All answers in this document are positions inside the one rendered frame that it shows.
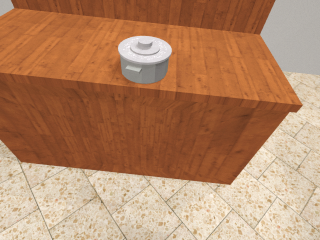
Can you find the knob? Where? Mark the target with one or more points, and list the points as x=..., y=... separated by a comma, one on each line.
x=145, y=42

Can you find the pot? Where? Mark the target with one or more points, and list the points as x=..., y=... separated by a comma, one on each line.
x=143, y=73

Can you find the lid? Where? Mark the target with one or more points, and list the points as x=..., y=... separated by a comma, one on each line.
x=159, y=52

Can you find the table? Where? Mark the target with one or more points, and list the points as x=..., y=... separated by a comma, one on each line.
x=65, y=102

